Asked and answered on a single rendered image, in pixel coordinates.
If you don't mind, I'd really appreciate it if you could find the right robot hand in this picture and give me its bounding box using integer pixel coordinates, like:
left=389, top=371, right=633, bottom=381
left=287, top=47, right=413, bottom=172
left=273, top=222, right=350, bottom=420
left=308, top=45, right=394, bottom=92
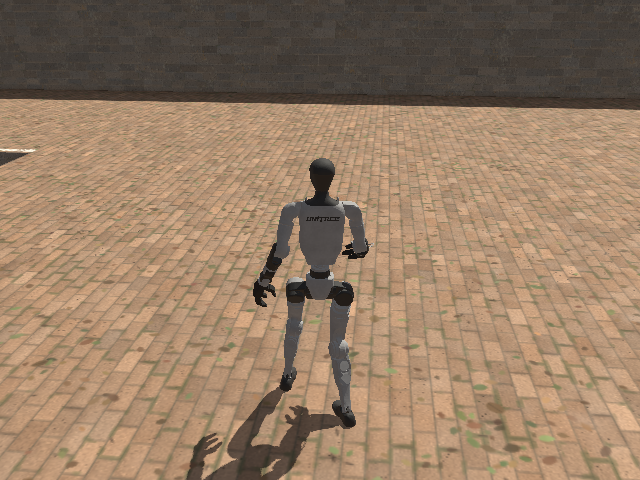
left=342, top=243, right=365, bottom=259

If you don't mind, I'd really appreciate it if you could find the robot right upper arm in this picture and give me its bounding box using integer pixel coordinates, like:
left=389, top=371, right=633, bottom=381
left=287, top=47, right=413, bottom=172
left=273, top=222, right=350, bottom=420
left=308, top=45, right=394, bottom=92
left=342, top=201, right=367, bottom=253

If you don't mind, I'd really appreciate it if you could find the robot left forearm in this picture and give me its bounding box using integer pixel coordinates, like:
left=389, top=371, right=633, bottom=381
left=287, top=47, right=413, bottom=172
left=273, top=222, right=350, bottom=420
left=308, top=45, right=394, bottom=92
left=258, top=243, right=282, bottom=287

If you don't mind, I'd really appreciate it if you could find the robot right forearm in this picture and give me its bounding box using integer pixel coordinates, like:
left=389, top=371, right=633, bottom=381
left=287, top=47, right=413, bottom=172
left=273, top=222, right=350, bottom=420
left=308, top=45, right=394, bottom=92
left=355, top=238, right=369, bottom=257

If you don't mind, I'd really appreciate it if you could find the humanoid robot torso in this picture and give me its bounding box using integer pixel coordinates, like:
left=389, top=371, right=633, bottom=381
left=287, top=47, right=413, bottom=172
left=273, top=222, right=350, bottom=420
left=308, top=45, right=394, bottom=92
left=298, top=197, right=345, bottom=300

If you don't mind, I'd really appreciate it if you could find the left robot hand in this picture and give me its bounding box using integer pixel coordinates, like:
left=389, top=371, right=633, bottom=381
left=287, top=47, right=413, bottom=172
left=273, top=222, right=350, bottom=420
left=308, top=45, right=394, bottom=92
left=253, top=279, right=276, bottom=307

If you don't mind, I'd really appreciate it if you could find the robot left upper arm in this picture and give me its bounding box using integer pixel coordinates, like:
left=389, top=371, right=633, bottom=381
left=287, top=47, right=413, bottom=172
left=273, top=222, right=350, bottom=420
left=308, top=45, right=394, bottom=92
left=274, top=201, right=301, bottom=259

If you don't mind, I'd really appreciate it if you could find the right robot foot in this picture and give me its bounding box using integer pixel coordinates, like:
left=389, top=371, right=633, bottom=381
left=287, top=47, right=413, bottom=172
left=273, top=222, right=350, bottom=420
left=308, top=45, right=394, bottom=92
left=332, top=400, right=356, bottom=427

